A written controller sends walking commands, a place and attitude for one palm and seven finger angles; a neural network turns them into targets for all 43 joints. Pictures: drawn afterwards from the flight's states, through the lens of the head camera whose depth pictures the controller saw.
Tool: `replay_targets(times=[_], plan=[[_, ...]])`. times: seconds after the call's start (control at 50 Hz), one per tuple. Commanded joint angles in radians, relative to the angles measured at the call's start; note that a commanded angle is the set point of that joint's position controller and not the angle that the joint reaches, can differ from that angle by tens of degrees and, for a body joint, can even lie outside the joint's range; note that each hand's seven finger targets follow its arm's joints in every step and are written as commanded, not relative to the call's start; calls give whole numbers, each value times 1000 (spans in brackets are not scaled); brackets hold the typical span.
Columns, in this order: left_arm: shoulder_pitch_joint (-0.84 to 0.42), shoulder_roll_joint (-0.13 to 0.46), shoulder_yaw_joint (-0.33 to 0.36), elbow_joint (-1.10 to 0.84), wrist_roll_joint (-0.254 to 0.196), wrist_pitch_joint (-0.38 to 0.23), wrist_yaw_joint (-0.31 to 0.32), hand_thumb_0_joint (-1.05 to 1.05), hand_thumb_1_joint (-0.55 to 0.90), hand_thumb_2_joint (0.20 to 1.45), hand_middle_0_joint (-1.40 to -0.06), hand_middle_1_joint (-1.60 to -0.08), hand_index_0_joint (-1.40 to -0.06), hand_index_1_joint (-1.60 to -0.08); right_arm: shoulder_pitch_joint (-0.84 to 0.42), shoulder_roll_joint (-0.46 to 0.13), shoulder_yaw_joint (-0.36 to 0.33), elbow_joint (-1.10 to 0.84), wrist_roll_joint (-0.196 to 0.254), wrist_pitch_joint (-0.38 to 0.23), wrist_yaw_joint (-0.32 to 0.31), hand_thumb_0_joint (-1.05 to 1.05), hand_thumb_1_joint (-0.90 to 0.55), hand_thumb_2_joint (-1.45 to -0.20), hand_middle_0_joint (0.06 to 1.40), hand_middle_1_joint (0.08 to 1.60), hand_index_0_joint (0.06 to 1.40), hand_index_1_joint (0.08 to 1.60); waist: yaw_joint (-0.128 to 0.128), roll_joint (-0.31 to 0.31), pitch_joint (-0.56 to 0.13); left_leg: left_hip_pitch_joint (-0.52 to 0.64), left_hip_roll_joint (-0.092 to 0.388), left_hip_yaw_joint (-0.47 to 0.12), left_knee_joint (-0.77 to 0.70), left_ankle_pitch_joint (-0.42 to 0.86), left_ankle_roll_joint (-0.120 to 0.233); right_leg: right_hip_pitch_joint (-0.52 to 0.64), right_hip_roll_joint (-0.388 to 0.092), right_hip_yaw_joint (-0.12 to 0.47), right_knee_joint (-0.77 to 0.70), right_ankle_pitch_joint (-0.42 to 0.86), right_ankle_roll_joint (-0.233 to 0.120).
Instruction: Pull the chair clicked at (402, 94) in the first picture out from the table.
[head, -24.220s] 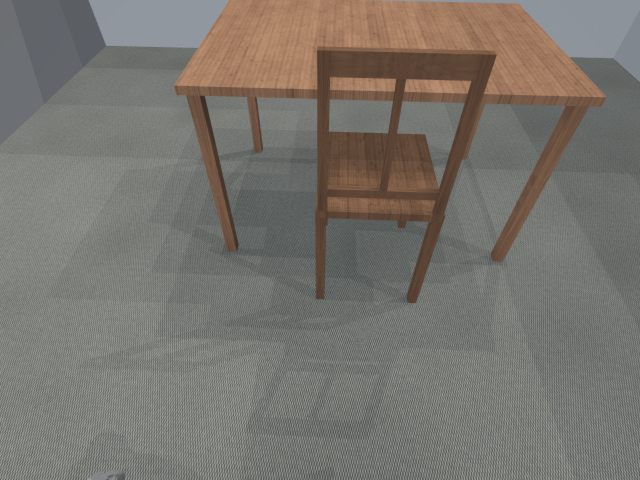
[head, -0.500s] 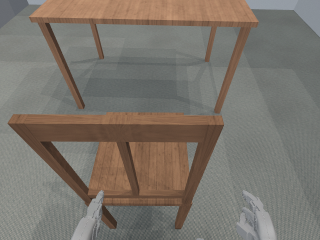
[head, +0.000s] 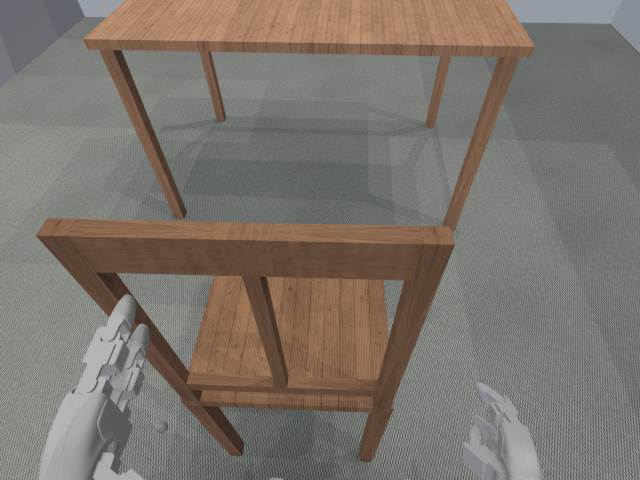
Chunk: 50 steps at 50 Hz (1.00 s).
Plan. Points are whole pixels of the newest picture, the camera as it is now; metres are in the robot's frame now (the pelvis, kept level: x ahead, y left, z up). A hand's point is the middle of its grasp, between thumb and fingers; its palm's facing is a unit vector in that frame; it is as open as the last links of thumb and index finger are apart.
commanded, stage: draw the hand back to the body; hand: left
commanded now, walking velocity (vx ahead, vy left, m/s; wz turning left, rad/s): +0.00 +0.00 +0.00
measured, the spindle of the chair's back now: (270, 338) +0.30 +0.09 +0.00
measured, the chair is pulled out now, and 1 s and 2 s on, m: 0.63 0.63 0.63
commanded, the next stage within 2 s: step back with the hand held close in 1.06 s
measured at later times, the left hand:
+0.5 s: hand (55, 349) +0.20 +0.23 +0.19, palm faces +0.40 -0.82 -0.42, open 12.0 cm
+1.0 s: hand (23, 309) +0.21 +0.24 +0.22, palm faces +0.45 -0.79 -0.42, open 7.5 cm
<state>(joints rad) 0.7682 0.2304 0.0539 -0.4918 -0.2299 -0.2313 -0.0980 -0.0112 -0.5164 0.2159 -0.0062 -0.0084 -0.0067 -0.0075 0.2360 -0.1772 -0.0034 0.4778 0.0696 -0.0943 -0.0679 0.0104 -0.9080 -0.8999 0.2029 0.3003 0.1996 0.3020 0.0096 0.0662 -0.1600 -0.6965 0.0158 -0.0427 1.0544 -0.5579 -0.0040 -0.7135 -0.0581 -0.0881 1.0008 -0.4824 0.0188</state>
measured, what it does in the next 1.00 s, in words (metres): rises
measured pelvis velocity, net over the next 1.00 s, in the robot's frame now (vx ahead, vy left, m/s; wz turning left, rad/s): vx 0.02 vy -0.02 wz -0.03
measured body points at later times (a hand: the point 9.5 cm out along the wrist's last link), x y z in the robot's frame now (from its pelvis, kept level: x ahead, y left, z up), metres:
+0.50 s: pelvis +0.02 -0.01 +0.06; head +0.00 -0.05 +0.51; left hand +0.17 +0.27 +0.21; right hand +0.21 -0.24 -0.02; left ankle -0.02 +0.12 -0.67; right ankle +0.01 -0.13 -0.67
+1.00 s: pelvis +0.02 -0.02 +0.07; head +0.01 -0.05 +0.52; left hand +0.18 +0.28 +0.24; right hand +0.20 -0.25 -0.02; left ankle -0.02 +0.12 -0.67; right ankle +0.01 -0.13 -0.67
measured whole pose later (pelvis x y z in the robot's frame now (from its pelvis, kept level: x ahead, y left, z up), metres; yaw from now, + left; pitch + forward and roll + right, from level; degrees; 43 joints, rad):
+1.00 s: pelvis +0.02 -0.02 +0.07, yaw -2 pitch -4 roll +0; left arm 0.51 0.34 0.33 -0.40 -0.08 -0.05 0.15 0.02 0.87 0.89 -0.21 -0.30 -0.21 -0.30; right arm 0.18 -0.23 -0.01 0.66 0.02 -0.12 -0.08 0.01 -0.91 -0.90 0.20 0.30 0.20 0.30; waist 0.05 0.08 0.02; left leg -0.06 0.04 0.00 0.44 -0.31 -0.03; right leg -0.12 -0.02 -0.07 0.45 -0.27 0.00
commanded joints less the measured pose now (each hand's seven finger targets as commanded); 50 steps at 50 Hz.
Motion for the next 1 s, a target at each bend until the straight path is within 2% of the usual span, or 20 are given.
replay_targets(times=[0.0, 0.02, 0.08, 0.16, 0.28, 0.34, 0.4, 0.46, 0.48, 0.52, 0.56, 0.58, 0.64, 0.66, 0.7, 0.72, 0.78, 0.84, 0.86, 0.98], plan=[[73, 156, 97, -244, 146, 100, 168, 0, -296, 322, -35, -53, -35, -53, -61, -96, -34, -211, -13, -39, -52, 0, -900, -900, 200, 300, 200, 300, 19, -1, -74, 142, 20, 7, -293, 306, 2, 272, -4, 23, -240, 232, -45], [74, 135, 88, -208, 159, 139, 200, 0, -260, 340, -40, -60, -40, -60, -66, -95, -29, -192, -16, -27, -58, 0, -900, -900, 200, 300, 200, 300, 20, 4, -30, 154, 23, 9, -307, 316, 2, 276, -1, 16, -252, 236, -46], [1, 161, 99, -224, 173, 191, 252, 0, -151, 393, -55, -82, -55, -82, -84, -107, -17, -177, -24, -17, -71, 0, -900, -900, 200, 300, 200, 300, 13, -32, 13, 215, 23, 8, -352, 323, 7, 324, 0, 12, -311, 252, -42], [-99, 218, 155, -225, 180, 204, 289, 0, -6, 462, -75, -113, -75, -113, -106, -122, -6, -147, -26, -40, -79, 0, -900, -900, 200, 300, 200, 300, 17, -19, 66, 294, 19, 4, -425, 311, 8, 387, 0, 18, -401, 242, -44], [-156, 216, 203, -163, 182, 186, 296, 0, 211, 567, -105, -157, -105, -157, -128, -123, -3, -95, -32, -76, -67, 0, -900, -900, 200, 300, 200, 300, 24, -14, 127, 398, 16, 10, -526, 352, 6, 466, 5, 19, -480, 288, -41], [-172, 232, 247, -153, 178, 168, 293, 0, 320, 620, -120, -180, -120, -180, -142, -124, -8, -73, -36, -86, -57, 0, -900, -900, 200, 300, 200, 300, 33, -30, 121, 438, 19, 16, -558, 404, 8, 515, 5, 21, -503, 350, -39], [-190, 252, 291, -154, 175, 156, 290, 0, 429, 673, -135, -202, -135, -202, -151, -124, -12, -53, -39, -92, -48, 0, -900, -900, 200, 300, 200, 300, 39, 0, 111, 480, 20, 26, -581, 466, 8, 559, 4, 27, -523, 422, -40], [-228, 275, 331, -155, 172, 149, 288, 0, 538, 725, -150, -225, -150, -225, -165, -128, -14, -36, -42, -96, -41, 0, -900, -900, 200, 300, 200, 300, 41, -8, 110, 505, 23, 27, -601, 514, 5, 592, 7, 28, -539, 470, -40], [-238, 264, 329, -151, 172, 145, 285, 0, 574, 743, -155, -233, -155, -233, -164, -125, -14, -33, -42, -98, -39, 0, -900, -900, 200, 300, 200, 300, 39, 4, 114, 521, 22, 34, -604, 517, 8, 589, 6, 32, -545, 475, -37], [-261, 283, 362, -136, 167, 140, 287, 0, 646, 777, -165, -247, -165, -247, -167, -128, -18, -23, -44, -96, -37, 0, -900, -900, 200, 300, 200, 300, 41, -32, 111, 534, 25, 38, -616, 523, 10, 604, 6, 31, -557, 490, -33], [-298, 314, 399, -126, 165, 137, 288, 0, 719, 813, -175, -262, -175, -262, -174, -132, -22, -11, -44, -94, -37, 0, -900, -900, 200, 300, 200, 300, 42, -13, 117, 545, 25, 40, -624, 527, 10, 614, 5, 34, -571, 498, -34], [-308, 297, 391, -126, 163, 132, 285, 0, 755, 830, -180, -270, -180, -270, -171, -133, -22, -9, -45, -93, -36, 0, -900, -900, 200, 300, 200, 300, 38, -21, 118, 560, 25, 43, -629, 531, 11, 611, 8, 36, -575, 502, -32], [-342, 321, 430, -115, 159, 121, 283, 0, 864, 882, -195, -293, -195, -293, -178, -136, -27, -1, -46, -93, -31, 0, -900, -900, 200, 300, 200, 300, 43, -40, 94, 579, 26, 51, -633, 553, 16, 634, 6, 38, -580, 533, -27], [-364, 342, 450, -118, 158, 118, 283, 0, 900, 900, -200, -300, -200, -300, -181, -140, -27, 7, -46, -94, -29, 0, -900, -900, 200, 300, 200, 300, 44, 3, 91, 582, 23, 53, -635, 555, 13, 644, 5, 44, -588, 539, -31], [-310, 273, 402, -55, 154, 122, 273, 0, 900, 900, -200, -300, -200, -300, -182, -135, -30, 10, -45, -87, -22, 0, -900, -900, 200, 300, 200, 300, 42, -51, 116, 582, 28, 54, -642, 569, 14, 636, 7, 36, -588, 547, -27], [-309, 268, 393, -58, 154, 121, 269, 0, 900, 900, -200, -300, -200, -300, -187, -139, -33, 7, -44, -85, -19, 0, -900, -900, 200, 300, 200, 300, 42, -57, 119, 584, 29, 56, -643, 570, 16, 633, 7, 36, -588, 549, -25], [-320, 274, 389, -73, 155, 119, 265, 0, 900, 900, -200, -300, -200, -300, -192, -144, -35, 6, -46, -78, -16, 0, -900, -900, 200, 300, 200, 300, 43, -32, 111, 586, 27, 56, -652, 562, 17, 643, 7, 40, -597, 537, -26], [-330, 311, 421, -115, 157, 112, 270, 0, 900, 900, -200, -300, -200, -300, -195, -141, -37, 3, -46, -84, -17, 0, -900, -900, 200, 300, 200, 300, 49, -34, 79, 602, 28, 57, -653, 565, 17, 653, 7, 41, -595, 539, -25], [-346, 337, 440, -123, 159, 112, 273, 0, 900, 900, -200, -300, -200, -300, -197, -144, -37, 8, -47, -86, -20, 0, -900, -900, 200, 300, 200, 300, 49, -9, 87, 593, 26, 53, -657, 556, 14, 658, 6, 43, -598, 529, -30], [-347, 309, 421, -118, 159, 114, 273, 0, 900, 900, -200, -300, -200, -300, -195, -140, -33, 10, -45, -91, -23, 0, -900, -900, 200, 300, 200, 300, 44, 11, 108, 593, 26, 54, -666, 540, 12, 644, 9, 45, -610, 502, -30]])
